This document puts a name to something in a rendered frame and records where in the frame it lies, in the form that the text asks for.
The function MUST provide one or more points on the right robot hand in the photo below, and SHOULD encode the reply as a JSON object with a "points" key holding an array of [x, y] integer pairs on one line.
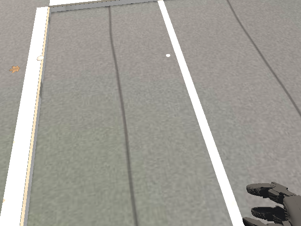
{"points": [[289, 215]]}

